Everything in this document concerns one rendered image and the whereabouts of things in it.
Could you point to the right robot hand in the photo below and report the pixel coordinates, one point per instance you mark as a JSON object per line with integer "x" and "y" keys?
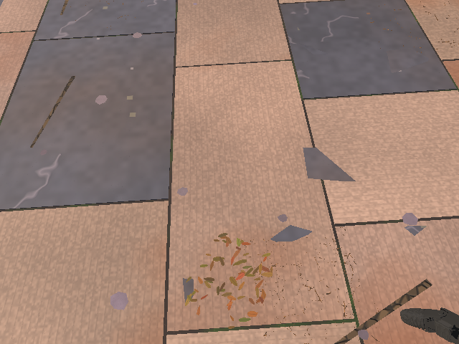
{"x": 442, "y": 322}

